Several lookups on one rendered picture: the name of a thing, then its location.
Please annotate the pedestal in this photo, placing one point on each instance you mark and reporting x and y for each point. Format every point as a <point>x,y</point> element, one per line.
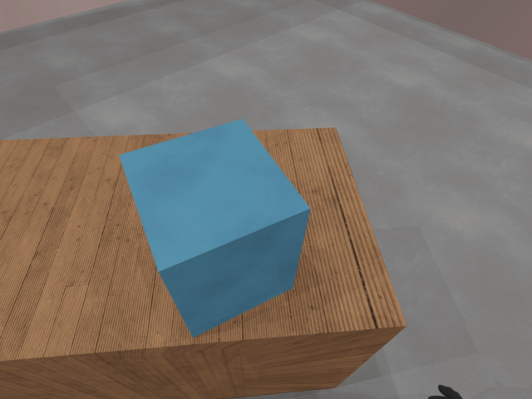
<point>85,314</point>

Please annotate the carton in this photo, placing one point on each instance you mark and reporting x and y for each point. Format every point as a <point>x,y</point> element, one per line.
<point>224,223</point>

